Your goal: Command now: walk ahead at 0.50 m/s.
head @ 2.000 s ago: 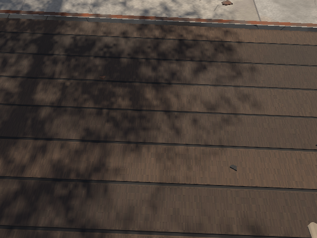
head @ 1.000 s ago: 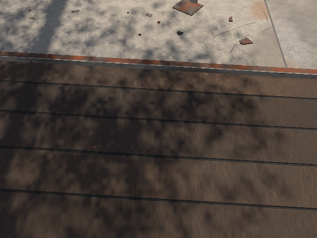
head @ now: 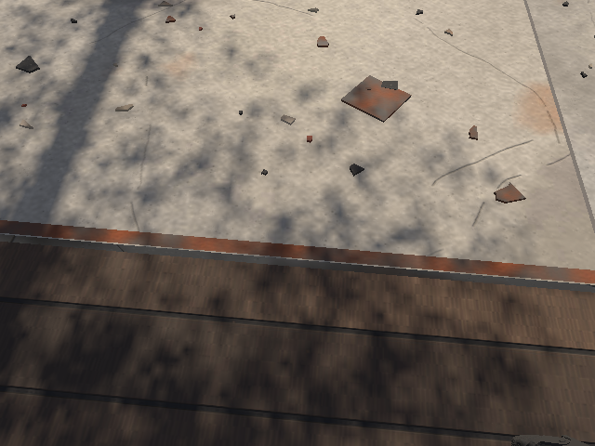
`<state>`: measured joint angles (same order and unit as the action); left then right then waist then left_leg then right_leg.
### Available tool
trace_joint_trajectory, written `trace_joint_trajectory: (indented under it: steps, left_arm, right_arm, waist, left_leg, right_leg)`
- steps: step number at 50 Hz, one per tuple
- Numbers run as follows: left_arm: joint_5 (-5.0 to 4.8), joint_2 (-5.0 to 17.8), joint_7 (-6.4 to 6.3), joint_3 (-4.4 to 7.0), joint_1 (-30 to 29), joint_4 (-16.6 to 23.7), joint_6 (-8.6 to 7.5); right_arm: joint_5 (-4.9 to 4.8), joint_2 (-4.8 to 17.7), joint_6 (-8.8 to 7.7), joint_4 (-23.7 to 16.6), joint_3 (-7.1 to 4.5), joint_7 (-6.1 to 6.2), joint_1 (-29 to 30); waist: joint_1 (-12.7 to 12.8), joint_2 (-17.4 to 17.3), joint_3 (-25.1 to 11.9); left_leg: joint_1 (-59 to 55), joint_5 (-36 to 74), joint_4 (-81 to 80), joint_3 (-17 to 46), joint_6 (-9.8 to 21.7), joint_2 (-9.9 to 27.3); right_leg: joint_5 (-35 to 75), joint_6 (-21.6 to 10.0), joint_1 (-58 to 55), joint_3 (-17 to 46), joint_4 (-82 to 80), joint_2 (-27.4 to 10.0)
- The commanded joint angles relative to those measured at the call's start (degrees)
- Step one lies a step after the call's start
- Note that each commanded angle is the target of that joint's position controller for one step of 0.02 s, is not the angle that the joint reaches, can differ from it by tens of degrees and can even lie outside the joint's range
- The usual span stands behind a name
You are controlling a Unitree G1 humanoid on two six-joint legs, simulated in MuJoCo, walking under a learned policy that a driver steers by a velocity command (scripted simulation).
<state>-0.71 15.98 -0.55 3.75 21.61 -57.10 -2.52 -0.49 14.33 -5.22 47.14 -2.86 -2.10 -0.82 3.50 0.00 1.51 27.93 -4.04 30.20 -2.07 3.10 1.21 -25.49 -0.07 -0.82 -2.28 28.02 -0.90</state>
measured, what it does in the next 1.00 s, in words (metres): walks ahead: right foot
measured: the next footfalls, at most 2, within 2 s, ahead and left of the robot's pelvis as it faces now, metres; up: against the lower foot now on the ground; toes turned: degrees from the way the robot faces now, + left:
right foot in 0.52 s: +0.44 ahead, -0.15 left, +0.00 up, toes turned -16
left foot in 1.02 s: +0.64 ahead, +0.01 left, +0.00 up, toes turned -6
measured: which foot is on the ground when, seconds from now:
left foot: down 0.00-0.54, up 0.56-1.00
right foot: down 0.00-0.00, up 0.02-0.50, down 0.52-1.00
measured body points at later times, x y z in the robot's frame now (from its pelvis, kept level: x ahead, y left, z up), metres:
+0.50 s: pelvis +0.28 -0.02 +0.00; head +0.31 -0.03 +0.45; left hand +0.51 +0.18 -0.10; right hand +0.23 -0.29 -0.14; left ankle +0.12 +0.11 -0.72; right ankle +0.41 -0.14 -0.71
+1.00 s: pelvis +0.50 -0.07 +0.01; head +0.53 -0.07 +0.46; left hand +0.67 +0.18 -0.11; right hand +0.57 -0.35 -0.11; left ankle +0.61 +0.02 -0.71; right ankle +0.40 -0.14 -0.72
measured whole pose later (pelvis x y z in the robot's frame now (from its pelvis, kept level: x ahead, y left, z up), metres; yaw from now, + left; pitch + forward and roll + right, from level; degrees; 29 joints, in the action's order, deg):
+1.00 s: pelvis +0.50 -0.07 +0.01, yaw -9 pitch +2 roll -2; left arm -0.1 14.9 -2.7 3.5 7.0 -49.9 -0.2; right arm -0.5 14.9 -2.1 49.6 -3.5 -1.9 -8.7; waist -0.4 -1.3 2.1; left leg 27.6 -8.0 35.0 -2.1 0.8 2.5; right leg -19.7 -2.9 5.2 -8.9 23.2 2.7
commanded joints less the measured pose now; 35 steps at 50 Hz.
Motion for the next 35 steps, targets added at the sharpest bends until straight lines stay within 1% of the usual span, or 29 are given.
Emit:
trace_joint_trajectory:
  steps: [1,2,3,4,5,6,7,8,10,13,14,16,17,19,21,22,23,24,25,26,27,28,29,30,31,32,33,34,35]
  left_arm:
    - [0.37,1.8,0.44,-0.89,3.3,3.8,-2.56]
    - [-1.36,7.0,0.85,0.55,-1.5,5.3,-3.64]
    - [-2.25,7.4,0.80,0.59,-5.2,6.1,-4.02]
    - [-1.81,7.0,0.47,0.79,-6.9,6.2,-3.79]
    - [-1.36,6.4,0.14,1.22,-6.1,5.7,-2.95]
    - [-1.20,5.0,0.06,1.16,-4.7,5.1,-1.99]
    - [-1.17,3.6,0.00,1.04,-3.8,4.7,-1.21]
    - [-1.18,3.0,-0.08,1.04,-4.1,4.9,-0.66]
    - [-0.99,3.1,-0.20,1.31,-6.7,6.0,-0.20]
    - [-0.48,2.8,0.46,1.39,-10.2,7.2,-0.65]
    - [-0.39,2.5,0.81,1.24,-12.0,7.8,-0.79]
    - [-0.20,1.4,1.50,0.64,-16.3,9.4,-0.90]
    - [-0.17,0.9,1.82,0.35,-18.2,10.2,-0.89]
    - [-0.25,0.7,2.51,0.04,-21.2,12.1,-0.83]
    - [-0.39,1.0,3.36,0.02,-23.1,14.1,-0.77]
    - [-0.47,1.5,3.80,0.21,-22.9,14.8,-0.75]
    - [-0.49,2.5,4.13,0.62,-21.9,15.3,-0.68]
    - [-0.49,3.7,4.29,1.26,-19.3,15.3,-0.49]
    - [-0.65,5.7,4.28,2.39,-13.5,14.2,-0.36]
    - [-0.80,9.0,3.69,4.24,-4.2,12.1,-0.30]
    - [-0.74,14.6,2.20,5.98,3.5,10.6,0.32]
    - [-0.71,17.3,2.12,5.95,-0.5,12.6,-0.08]
    - [0.20,11.8,2.09,4.07,-0.3,13.0,-0.39]
    - [0.91,8.3,1.88,3.06,-3.0,13.1,-0.87]
    - [0.64,6.5,2.05,2.45,-6.9,13.4,-1.31]
    - [0.60,4.3,1.84,1.77,-10.0,13.7,-1.49]
    - [1.37,3.7,1.69,1.31,-11.2,13.7,-1.59]
    - [1.77,3.9,1.67,1.23,-11.9,13.3,-1.84]
    - [1.99,4.6,1.56,1.26,-12.4,12.7,-2.20]
  right_arm:
    - [-0.08,14.1,0.37,3.9,-4.29,0.65,-24.9]
    - [-0.34,11.3,0.23,3.3,-3.15,0.69,-20.6]
    - [0.05,9.4,0.16,2.0,-2.63,0.91,-15.9]
    - [0.56,7.5,-0.05,1.6,-2.07,0.83,-12.1]
    - [1.11,5.7,-0.56,1.5,-1.56,0.79,-9.8]
    - [1.37,5.1,-0.82,1.8,-1.45,0.69,-9.0]
    - [1.37,5.2,-1.12,2.2,-1.53,0.72,-9.1]
    - [1.47,6.0,-1.40,2.8,-1.72,0.90,-9.6]
    - [1.75,7.2,-1.66,3.7,-2.10,1.53,-10.9]
    - [1.67,7.7,-1.58,4.2,-2.08,2.39,-11.5]
    - [1.56,7.8,-1.54,4.2,-2.02,2.62,-11.4]
    - [1.22,8.4,-1.32,4.9,-2.09,3.07,-13.1]
    - [1.04,8.7,-1.07,5.4,-2.18,3.23,-14.5]
    - [0.65,9.1,-0.20,6.5,-2.39,3.34,-16.9]
    - [0.20,9.8,0.91,6.9,-2.72,3.42,-17.9]
    - [0.02,10.4,1.42,6.7,-2.94,3.55,-17.3]
    - [-0.10,11.3,1.87,6.2,-3.21,3.78,-16.5]
    - [-0.19,12.1,2.34,5.8,-3.48,4.09,-15.8]
    - [-0.14,12.6,2.89,5.3,-3.63,4.34,-15.0]
    - [-0.27,12.4,3.12,4.7,-3.41,4.54,-14.0]
    - [1.15,9.8,2.40,3.2,-2.38,4.40,-15.4]
    - [1.49,2.8,0.25,0.5,-0.23,3.20,-18.6]
    - [-0.83,8.1,-2.14,0.8,-1.19,2.06,-14.0]
    - [-2.57,9.1,-2.83,0.8,-1.46,1.68,-11.7]
    - [-2.07,8.4,-2.60,1.9,-1.51,2.11,-11.6]
    - [-0.89,8.9,-1.81,2.7,-2.10,2.52,-11.3]
    - [-0.74,8.4,-0.67,3.4,-2.19,2.51,-12.6]
    - [-0.65,7.3,0.41,4.2,-2.14,2.61,-14.3]
    - [-0.53,6.2,1.24,4.7,-1.96,2.80,-15.4]
  waist:
    - [-10.2,-14.4,-23.5]
    - [-9.9,-10.8,-15.6]
    - [-8.6,-7.3,-9.7]
    - [-7.0,-4.3,-5.1]
    - [-4.9,-5.4,-3.3]
    - [-3.7,-6.3,-2.6]
    - [-3.1,-6.0,-2.1]
    - [-2.8,-5.5,-1.3]
    - [-3.0,-3.9,0.2]
    - [-3.6,-3.3,0.9]
    - [-4.1,-3.3,1.3]
    - [-5.8,-2.5,2.6]
    - [-6.6,-2.1,3.3]
    - [-7.7,-1.4,4.3]
    - [-7.7,-1.8,4.6]
    - [-6.9,-2.4,4.0]
    - [-5.6,-3.5,2.5]
    - [-3.8,-4.9,0.2]
    - [-0.5,-5.5,-3.2]
    - [4.5,-4.0,-7.9]
    - [5.9,5.4,-14.0]
    - [-0.5,16.6,-19.5]
    - [3.0,8.2,-21.1]
    - [2.3,5.1,-15.0]
    - [-0.5,-1.2,-9.6]
    - [-1.9,-1.4,-7.4]
    - [-3.4,0.2,-6.3]
    - [-4.6,0.7,-6.0]
    - [-5.5,1.1,-5.5]
  left_leg:
    - [-51.9,-13.2,-12.0,43.1,15.7,21.2]
    - [-45.6,-17.4,-13.3,36.9,12.9,19.5]
    - [-37.3,-15.7,-14.5,29.0,10.9,17.9]
    - [-29.0,-12.0,-17.0,22.9,9.7,15.9]
    - [-23.6,-8.7,-18.9,18.3,8.4,14.0]
    - [-20.0,-6.8,-20.7,15.4,7.9,13.1]
    - [-18.1,-4.7,-22.0,12.8,8.1,12.8]
    - [-17.3,-2.5,-23.1,10.4,8.3,12.8]
    - [-18.2,1.5,-24.1,6.8,8.4,12.8]
    - [-19.9,5.6,-24.7,0.6,6.9,11.5]
    - [-19.9,6.1,-25.1,-1.5,6.3,10.9]
    - [-21.0,6.4,-25.8,-4.1,5.8,11.0]
    - [-22.9,7.1,-25.5,-4.9,5.7,11.6]
    - [-28.7,10.0,-23.7,-6.1,5.6,13.3]
    - [-34.0,15.8,-20.5,-7.0,5.2,15.0]
    - [-35.4,22.5,-18.0,-7.8,4.7,15.4]
    - [-36.3,32.4,-14.5,-8.6,4.1,15.5]
    - [-36.8,42.4,-9.4,-9.3,3.4,15.5]
    - [-35.6,48.7,-0.9,-10.0,2.6,14.8]
    - [-29.6,45.3,11.7,-11.1,0.6,12.3]
    - [-14.0,20.8,30.5,-11.4,-1.9,8.8]
    - [9.5,-28.4,50.4,-2.5,-5.6,-5.6]
    - [13.9,-28.5,53.0,7.4,-3.8,-1.9]
    - [13.9,-24.8,50.7,6.5,-2.5,1.1]
    - [11.3,-21.6,45.4,5.5,-2.7,4.3]
    - [8.4,-20.5,41.1,5.1,-2.9,6.0]
    - [3.9,-19.3,39.5,5.3,-3.1,6.7]
    - [1.1,-18.1,37.3,5.2,-3.6,6.7]
    - [-0.3,-16.3,35.0,4.8,-4.1,6.3]
  right_leg:
    - [-7.3,-1.0,38.0,6.0,43.1,4.0]
    - [-5.7,-2.3,43.7,8.7,47.6,0.2]
    - [-0.7,-3.2,44.1,7.3,46.5,-2.9]
    - [3.9,-3.1,42.1,6.4,42.7,-5.1]
    - [7.1,-3.1,38.4,7.2,39.3,-7.0]
    - [8.8,-2.8,35.2,7.6,38.0,-7.5]
    - [9.8,-2.5,34.1,7.7,37.1,-7.6]
    - [11.7,-2.2,35.0,8.0,36.1,-7.6]
    - [17.0,-1.5,38.9,9.4,31.8,-7.2]
    - [27.0,-1.0,40.1,8.8,22.2,-6.0]
    - [29.7,-1.0,39.0,7.2,18.8,-5.7]
    - [32.7,-1.2,38.0,4.3,13.5,-5.3]
    - [32.9,-1.4,38.5,3.6,11.6,-5.2]
    - [30.8,-2.1,41.1,2.6,8.8,-4.8]
    - [26.0,-3.2,42.7,1.1,7.2,-4.1]
    - [23.1,-4.0,41.4,-0.1,6.7,-3.2]
    - [20.0,-5.0,38.3,-1.9,6.8,-1.6]
    - [16.9,-6.2,33.9,-3.7,7.4,0.5]
    - [15.1,-7.6,26.3,-4.9,7.1,2.8]
    - [18.5,-9.9,12.3,-3.8,2.9,4.7]
    - [19.1,-13.9,-5.4,12.8,2.3,-5.6]
    - [16.2,-26.1,-21.3,46.4,-7.1,-18.8]
    - [24.8,-23.6,-21.2,43.6,-9.9,-19.4]
    - [37.7,-21.0,-14.4,31.8,-8.1,-18.1]
    - [47.2,-18.2,-4.9,22.8,-7.6,-15.6]
    - [49.3,-16.6,1.2,17.9,-8.7,-13.9]
    - [51.3,-15.8,6.7,15.0,-10.4,-13.0]
    - [53.5,-15.6,10.0,12.5,-11.8,-12.3]
    - [56.4,-15.4,12.3,9.8,-12.7,-11.6]
Keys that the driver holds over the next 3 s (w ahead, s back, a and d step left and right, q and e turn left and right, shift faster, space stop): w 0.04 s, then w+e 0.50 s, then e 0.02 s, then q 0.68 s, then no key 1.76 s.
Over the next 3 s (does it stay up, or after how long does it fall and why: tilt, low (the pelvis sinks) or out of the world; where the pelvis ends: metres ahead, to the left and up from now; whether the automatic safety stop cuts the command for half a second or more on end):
stays up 0.56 -0.09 0.01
